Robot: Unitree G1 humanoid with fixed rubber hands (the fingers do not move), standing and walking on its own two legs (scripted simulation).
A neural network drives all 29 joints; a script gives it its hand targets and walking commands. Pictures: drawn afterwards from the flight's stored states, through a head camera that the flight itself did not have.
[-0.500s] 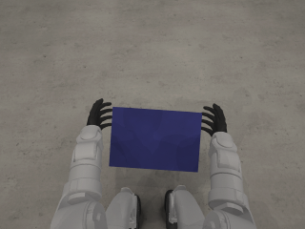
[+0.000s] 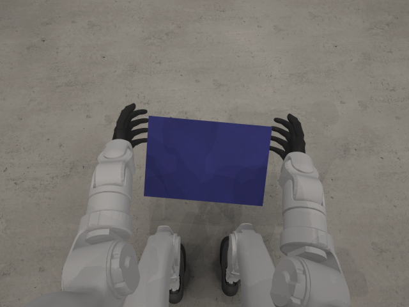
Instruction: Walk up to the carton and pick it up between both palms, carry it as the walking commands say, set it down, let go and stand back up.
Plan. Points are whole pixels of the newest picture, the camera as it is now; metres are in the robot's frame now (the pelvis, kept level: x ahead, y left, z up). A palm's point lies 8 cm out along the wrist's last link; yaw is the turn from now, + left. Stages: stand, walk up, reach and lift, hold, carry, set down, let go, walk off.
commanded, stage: set down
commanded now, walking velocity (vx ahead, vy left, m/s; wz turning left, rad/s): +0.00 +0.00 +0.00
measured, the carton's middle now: (206, 156) +0.42 +0.00 -0.16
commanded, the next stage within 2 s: none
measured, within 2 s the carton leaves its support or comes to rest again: neither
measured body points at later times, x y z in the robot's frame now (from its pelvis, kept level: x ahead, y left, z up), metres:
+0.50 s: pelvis -0.01 +0.01 -0.07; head +0.22 +0.01 +0.31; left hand +0.45 +0.16 -0.16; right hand +0.43 -0.18 -0.15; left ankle +0.07 +0.10 -0.58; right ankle +0.09 -0.10 -0.58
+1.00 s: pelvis -0.03 +0.00 -0.14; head +0.25 +0.01 +0.21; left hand +0.48 +0.16 -0.24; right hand +0.45 -0.18 -0.24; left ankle +0.07 +0.10 -0.58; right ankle +0.09 -0.11 -0.58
